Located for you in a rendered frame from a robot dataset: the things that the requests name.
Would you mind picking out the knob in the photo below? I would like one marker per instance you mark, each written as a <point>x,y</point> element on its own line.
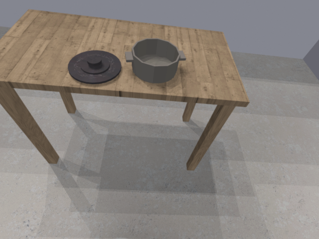
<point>94,60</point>

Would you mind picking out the table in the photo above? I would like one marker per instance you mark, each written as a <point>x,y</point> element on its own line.
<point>35,52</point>

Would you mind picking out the lid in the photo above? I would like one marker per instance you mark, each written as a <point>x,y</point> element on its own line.
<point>80,70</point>

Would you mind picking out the pot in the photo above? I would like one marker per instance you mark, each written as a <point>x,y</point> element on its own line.
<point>154,60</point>

